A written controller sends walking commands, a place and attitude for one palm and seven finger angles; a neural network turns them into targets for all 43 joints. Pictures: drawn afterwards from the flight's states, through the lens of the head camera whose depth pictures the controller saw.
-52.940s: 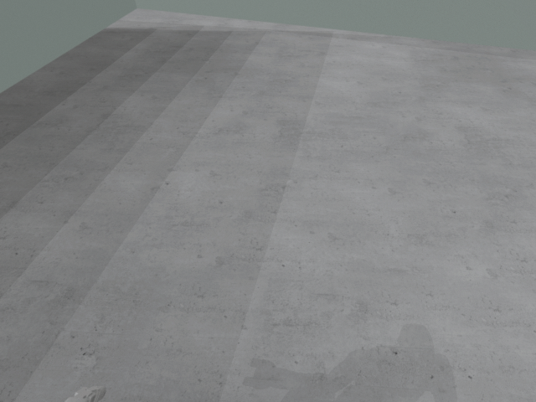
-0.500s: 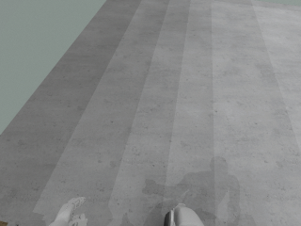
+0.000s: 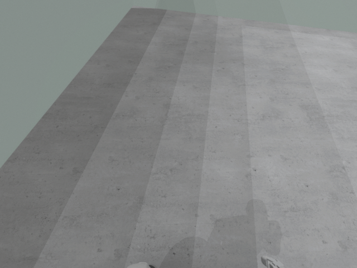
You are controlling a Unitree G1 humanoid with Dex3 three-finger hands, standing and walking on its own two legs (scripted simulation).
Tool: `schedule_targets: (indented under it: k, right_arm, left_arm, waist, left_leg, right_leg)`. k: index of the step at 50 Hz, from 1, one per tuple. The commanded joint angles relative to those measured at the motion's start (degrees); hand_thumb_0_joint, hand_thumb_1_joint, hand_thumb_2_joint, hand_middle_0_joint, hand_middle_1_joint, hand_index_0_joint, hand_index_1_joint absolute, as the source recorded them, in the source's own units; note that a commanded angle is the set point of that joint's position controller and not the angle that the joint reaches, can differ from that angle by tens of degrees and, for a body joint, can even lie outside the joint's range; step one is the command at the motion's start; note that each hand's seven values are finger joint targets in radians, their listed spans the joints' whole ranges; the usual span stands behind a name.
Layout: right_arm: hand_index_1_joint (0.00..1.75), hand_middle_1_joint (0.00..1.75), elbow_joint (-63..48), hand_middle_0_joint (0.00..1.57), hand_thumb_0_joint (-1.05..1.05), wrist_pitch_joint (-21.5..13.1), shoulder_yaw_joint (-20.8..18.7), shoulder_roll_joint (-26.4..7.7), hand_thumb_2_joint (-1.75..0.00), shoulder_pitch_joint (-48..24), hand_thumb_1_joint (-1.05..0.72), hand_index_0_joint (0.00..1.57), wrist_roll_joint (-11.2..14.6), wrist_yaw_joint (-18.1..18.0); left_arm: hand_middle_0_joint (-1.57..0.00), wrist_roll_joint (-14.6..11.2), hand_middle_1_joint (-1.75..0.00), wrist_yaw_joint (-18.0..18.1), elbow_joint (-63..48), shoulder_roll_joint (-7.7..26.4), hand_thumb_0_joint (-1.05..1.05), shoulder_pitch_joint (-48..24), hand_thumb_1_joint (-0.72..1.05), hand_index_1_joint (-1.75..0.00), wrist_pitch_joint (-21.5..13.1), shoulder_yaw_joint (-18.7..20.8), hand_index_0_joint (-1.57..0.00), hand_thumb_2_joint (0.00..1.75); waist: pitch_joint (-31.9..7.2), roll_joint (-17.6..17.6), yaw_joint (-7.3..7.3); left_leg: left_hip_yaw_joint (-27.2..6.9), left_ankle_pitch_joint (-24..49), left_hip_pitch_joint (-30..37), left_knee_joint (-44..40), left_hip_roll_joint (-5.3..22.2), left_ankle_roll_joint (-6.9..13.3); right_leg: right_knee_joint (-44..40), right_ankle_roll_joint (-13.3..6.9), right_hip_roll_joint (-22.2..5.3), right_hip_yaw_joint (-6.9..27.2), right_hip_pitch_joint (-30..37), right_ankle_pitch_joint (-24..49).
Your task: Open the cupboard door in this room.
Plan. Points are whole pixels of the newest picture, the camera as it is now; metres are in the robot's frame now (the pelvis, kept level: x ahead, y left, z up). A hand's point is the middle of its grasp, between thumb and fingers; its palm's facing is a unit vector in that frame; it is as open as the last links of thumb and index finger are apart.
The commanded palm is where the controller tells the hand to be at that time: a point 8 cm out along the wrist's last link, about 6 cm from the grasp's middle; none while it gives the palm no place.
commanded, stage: walk to a spot facing it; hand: left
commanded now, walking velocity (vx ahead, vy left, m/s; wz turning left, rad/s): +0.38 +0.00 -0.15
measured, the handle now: out of the picture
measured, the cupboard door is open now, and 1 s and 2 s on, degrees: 40 40 40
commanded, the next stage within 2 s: turn to face it in 0.40 s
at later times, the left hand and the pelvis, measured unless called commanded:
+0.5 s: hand (141, 204) +0.31 +0.14 -0.16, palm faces -0.02 -0.98 -0.20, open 7.4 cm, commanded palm none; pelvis +0.22 -0.04 +0.01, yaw -2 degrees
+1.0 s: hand (146, 171) +0.42 +0.14 -0.15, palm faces +0.24 -0.94 -0.25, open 7.4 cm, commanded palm none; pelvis +0.35 -0.08 +0.00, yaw +12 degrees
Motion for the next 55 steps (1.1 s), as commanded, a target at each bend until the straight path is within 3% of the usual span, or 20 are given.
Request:
schedule_targets:
  k: [1,4,8,16,17,19,20,22,26,31,32,34,37,40,46,47,48,49,52,55]
  right_arm:
    - [0.30,0.30,3.9,0.20,0.00,0.1,-3.6,-15.8,-0.90,25.0,-0.90,0.20,-0.6,-1.8]
    - [0.30,0.30,1.2,0.20,0.00,-0.5,-2.0,-8.3,-0.90,14.3,-0.90,0.20,-0.3,-2.0]
    - [0.30,0.30,1.9,0.20,0.00,-1.3,-1.8,-7.8,-0.90,12.3,-0.90,0.20,0.1,-2.0]
    - [0.30,0.30,3.6,0.20,0.00,0.4,-1.9,-7.9,-0.90,13.4,-0.90,0.20,0.0,-1.4]
    - [0.30,0.30,3.7,0.20,0.00,0.4,-1.6,-6.8,-0.90,13.6,-0.90,0.20,0.2,-1.4]
    - [0.30,0.30,0.8,0.20,0.00,0.3,-0.7,-2.5,-0.90,11.1,-0.90,0.20,1.2,-0.6]
    - [0.30,0.30,0.3,0.20,0.00,0.3,-1.1,-4.8,-0.90,8.9,-0.90,0.20,0.9,-0.8]
    - [0.30,0.30,1.1,0.20,0.00,0.2,-1.4,-4.8,-0.90,7.2,-0.90,0.20,0.7,-1.0]
    - [0.30,0.30,4.0,0.20,0.00,1.5,-0.3,0.6,-0.90,12.3,-0.90,0.20,0.7,-0.7]
    - [0.30,0.30,5.2,0.20,0.00,1.1,0.0,-0.6,-0.90,15.8,-0.90,0.20,0.7,-0.5]
    - [0.30,0.30,5.6,0.20,0.00,0.9,-0.7,-3.7,-0.90,18.4,-0.90,0.20,0.6,-0.7]
    - [0.30,0.30,5.1,0.20,0.00,1.6,-2.7,-12.6,-0.90,24.0,-0.90,0.20,0.1,-2.0]
    - [0.30,0.30,2.6,0.20,0.00,2.1,-2.1,-10.3,-0.90,17.0,-0.90,0.20,0.2,-3.0]
    - [0.30,0.30,-0.2,0.20,0.00,2.3,-2.2,-10.5,-0.90,10.0,-0.90,0.20,0.1,-3.0]
    - [0.30,0.30,-4.1,0.20,0.00,4.6,-3.8,-11.8,-0.90,3.3,-0.90,0.20,0.5,-2.2]
    - [0.30,0.30,-5.3,0.20,0.00,4.9,-3.7,-9.6,-0.90,2.5,-0.90,0.20,1.0,-1.8]
    - [0.30,0.30,-7.0,0.20,0.00,5.1,-3.3,-5.9,-0.90,1.4,-0.90,0.20,1.2,-1.2]
    - [0.30,0.30,-7.9,0.20,0.00,5.2,-3.6,-7.4,-0.90,-0.3,-0.90,0.20,0.7,-0.7]
    - [0.30,0.30,-5.9,0.20,0.00,6.2,-3.5,-6.5,-0.90,0.8,-0.90,0.20,0.5,-0.1]
    - [0.30,0.30,-6.4,0.20,0.00,5.8,-2.3,-4.4,-0.90,-0.7,-0.90,0.20,1.0,0.2]
  left_arm:
    - [-0.20,0.0,-0.30,-0.3,-6.8,4.3,0.00,-2.5,0.90,-0.30,-1.7,0.2,-0.20,0.90]
    - [-0.20,0.8,-0.30,-1.1,-7.0,3.7,0.00,-7.5,0.90,-0.30,-0.7,0.5,-0.20,0.90]
    - [-0.20,0.8,-0.30,-2.0,-6.5,0.8,0.00,-5.3,0.90,-0.30,1.0,-0.1,-0.20,0.90]
    - [-0.20,0.9,-0.30,-2.0,-6.2,2.9,0.00,-6.0,0.90,-0.30,1.1,1.0,-0.20,0.90]
    - [-0.20,0.9,-0.30,-1.7,-4.7,4.6,0.00,-1.4,0.90,-0.30,0.6,1.5,-0.20,0.90]
    - [-0.20,0.5,-0.30,-0.5,-1.3,14.6,0.00,11.1,0.90,-0.30,-0.2,3.5,-0.20,0.90]
    - [-0.20,0.1,-0.30,0.2,-1.8,13.6,0.00,9.3,0.90,-0.30,0.0,3.0,-0.20,0.90]
    - [-0.20,0.2,-0.30,0.9,-3.2,8.2,0.00,2.0,0.90,-0.30,-0.2,1.6,-0.20,0.90]
    - [-0.20,0.6,-0.30,1.0,-3.7,5.5,0.00,-3.5,0.90,-0.30,-1.2,0.6,-0.20,0.90]
    - [-0.20,-0.2,-0.30,1.3,-2.9,5.9,0.00,-4.5,0.90,-0.30,-0.5,0.6,-0.20,0.90]
    - [-0.20,-0.3,-0.30,1.3,-3.3,5.3,0.00,-3.9,0.90,-0.30,0.1,0.5,-0.20,0.90]
    - [-0.20,-0.7,-0.30,1.7,-6.1,2.9,0.00,-3.7,0.90,-0.30,1.2,-0.1,-0.20,0.90]
    - [-0.20,-0.2,-0.30,1.5,-8.4,3.5,0.00,-10.1,0.90,-0.30,2.0,0.4,-0.20,0.90]
    - [-0.20,-0.5,-0.30,0.9,-8.5,2.6,0.00,-8.6,0.90,-0.30,3.0,0.6,-0.20,0.90]
    - [-0.20,-0.1,-0.30,1.3,-9.6,3.8,0.00,-3.4,0.90,-0.30,3.3,1.4,-0.20,0.90]
    - [-0.20,0.3,-0.30,1.8,-9.9,6.9,0.00,-1.6,0.90,-0.30,2.8,2.0,-0.20,0.90]
    - [-0.20,1.2,-0.30,2.2,-10.8,12.6,0.00,-1.0,0.90,-0.30,2.6,3.1,-0.20,0.90]
    - [-0.20,0.9,-0.30,2.1,-12.2,14.1,0.00,-3.1,0.90,-0.30,3.0,2.7,-0.20,0.90]
    - [-0.20,0.6,-0.30,2.3,-14.0,8.4,0.00,-10.3,0.90,-0.30,2.3,1.4,-0.20,0.90]
    - [-0.20,0.8,-0.30,2.3,-12.7,8.8,0.00,-6.1,0.90,-0.30,1.6,1.3,-0.20,0.90]
  waist:
    - [-10.3,12.9,-10.11]
    - [1.7,7.5,-5.38]
    - [-1.2,8.3,-2.19]
    - [1.3,4.3,-0.11]
    - [0.1,0.4,2.05]
    - [-4.6,-21.0,7.09]
    - [-3.4,-15.4,6.28]
    - [-0.6,-12.4,2.50]
    - [-0.3,-5.8,-2.56]
    - [-2.3,-4.0,-4.04]
    - [-4.9,1.6,-4.89]
    - [-8.3,18.1,-7.50]
    - [-4.7,14.2,-5.33]
    - [-6.6,9.2,-2.63]
    - [-5.8,7.2,0.14]
    - [-5.3,-0.1,1.14]
    - [-3.6,-16.5,2.17]
    - [-1.8,-16.6,2.30]
    - [1.9,-11.5,-2.26]
    - [-2.2,-9.8,-0.86]
  left_leg:
    - [-35.5,-10.3,32.5,-15.0,24.6,14.2]
    - [-24.5,-17.8,14.0,-20.6,18.9,9.8]
    - [-7.2,-5.0,11.9,-20.5,12.5,7.2]
    - [-1.8,-15.8,5.3,-13.5,10.1,5.0]
    - [0.6,-14.3,2.4,-5.4,6.7,3.1]
    - [5.5,-27.8,-16.1,26.1,-2.7,-0.3]
    - [-0.7,-25.3,-18.1,33.5,0.3,0.0]
    - [-4.9,-16.6,-18.0,35.1,3.9,-0.4]
    - [-1.2,-11.1,-4.3,17.8,2.8,-1.8]
    - [2.1,4.7,8.5,-1.4,-1.4,-1.2]
    - [-0.6,13.7,15.3,-2.3,0.2,-0.2]
    - [-27.5,30.5,21.6,-8.7,19.4,12.3]
    - [-27.7,23.8,13.6,-9.7,16.7,12.8]
    - [-19.2,19.8,10.1,-9.6,11.5,9.8]
    - [-19.5,-2.6,-0.8,-7.4,5.7,6.2]
    - [-16.1,-9.7,-7.8,-1.2,1.0,3.1]
    - [-6.0,-20.0,-15.7,11.9,-6.8,-1.6]
    - [-5.2,-24.8,-13.1,26.6,-5.8,-1.6]
    - [-5.8,-16.0,-12.5,38.8,-1.4,-2.7]
    - [-1.8,-17.6,-9.9,25.4,-2.3,-3.7]
  right_leg:
    - [43.4,-0.6,-1.6,1.3,-33.0,-9.5]
    - [47.0,0.5,-8.6,3.9,-36.8,2.3]
    - [27.9,2.0,-9.6,-0.3,-27.6,7.0]
    - [6.2,2.1,-5.5,-5.9,-8.2,11.4]
    - [2.7,0.9,-5.8,-3.6,-1.1,8.7]
    - [-14.8,-9.7,-27.5,29.9,13.1,-5.4]
    - [-17.1,-12.3,-28.4,31.9,9.3,-10.1]
    - [-15.9,-10.1,-25.4,22.2,2.1,-0.2]
    - [-13.2,-7.4,-20.6,3.5,-8.0,22.7]
    - [-2.1,-1.9,-16.4,-5.7,-6.5,27.3]
    - [5.7,0.3,-14.6,-7.5,-9.7,24.1]
    - [30.8,4.6,-4.1,-7.2,-23.0,-17.0]
    - [40.3,5.0,-7.4,1.7,-29.2,-10.1]
    - [30.6,5.7,-6.4,0.7,-23.3,-5.1]
    - [4.4,5.3,-3.5,-2.3,-6.4,6.9]
    - [-5.5,3.9,-9.3,3.9,-0.3,4.0]
    - [-14.0,-1.5,-24.1,20.2,0.9,-0.5]
    - [-17.0,-6.4,-31.4,23.0,-7.5,-0.5]
    - [-11.5,-4.9,-23.6,8.9,-11.9,14.1]
    - [-4.2,-3.9,-21.6,0.3,-0.8,42.6]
